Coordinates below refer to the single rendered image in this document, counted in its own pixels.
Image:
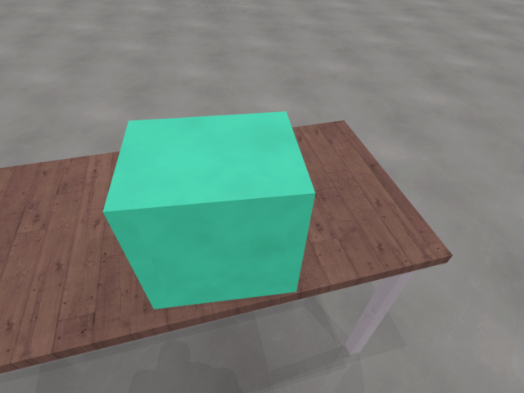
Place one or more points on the carton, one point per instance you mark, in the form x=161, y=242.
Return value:
x=211, y=208

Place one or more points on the table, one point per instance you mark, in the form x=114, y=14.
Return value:
x=67, y=287

